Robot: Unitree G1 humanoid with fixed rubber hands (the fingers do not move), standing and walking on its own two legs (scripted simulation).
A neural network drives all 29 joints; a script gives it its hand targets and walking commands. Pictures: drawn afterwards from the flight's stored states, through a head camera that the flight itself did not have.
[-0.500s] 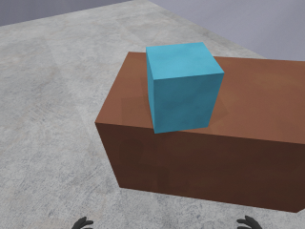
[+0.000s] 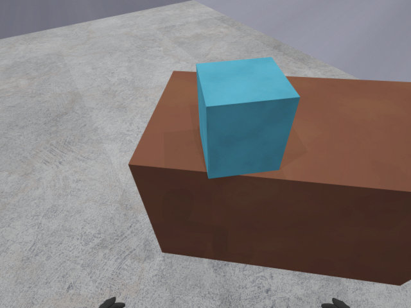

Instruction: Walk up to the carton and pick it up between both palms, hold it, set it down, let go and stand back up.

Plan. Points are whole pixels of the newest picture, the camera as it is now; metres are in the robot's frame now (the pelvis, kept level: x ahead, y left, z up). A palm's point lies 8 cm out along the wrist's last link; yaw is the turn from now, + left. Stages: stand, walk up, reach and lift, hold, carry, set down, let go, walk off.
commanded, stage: stand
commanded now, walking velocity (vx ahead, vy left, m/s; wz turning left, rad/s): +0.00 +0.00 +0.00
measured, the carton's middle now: (239, 119) +0.61 -0.05 +0.04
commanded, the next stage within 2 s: none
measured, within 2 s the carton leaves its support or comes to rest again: neither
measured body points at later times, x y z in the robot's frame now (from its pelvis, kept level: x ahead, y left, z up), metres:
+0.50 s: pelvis +0.00 +0.00 +0.00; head +0.00 +0.00 +0.45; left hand +0.12 +0.25 -0.10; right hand +0.12 -0.25 -0.10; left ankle +0.01 +0.12 -0.73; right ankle +0.01 -0.13 -0.73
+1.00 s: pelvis -0.01 -0.01 +0.00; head +0.00 -0.01 +0.45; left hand +0.11 +0.25 -0.10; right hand +0.11 -0.26 -0.11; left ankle +0.01 +0.12 -0.73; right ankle +0.01 -0.13 -0.73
